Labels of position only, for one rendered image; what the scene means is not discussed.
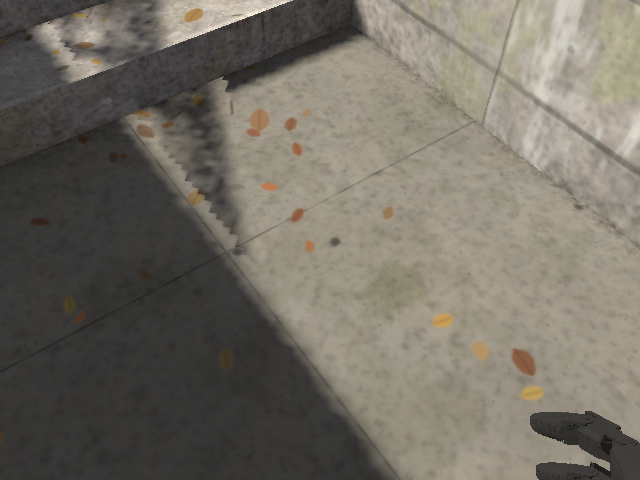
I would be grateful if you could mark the robot right hand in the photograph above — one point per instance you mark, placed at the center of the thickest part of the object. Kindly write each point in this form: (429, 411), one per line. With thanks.
(595, 435)

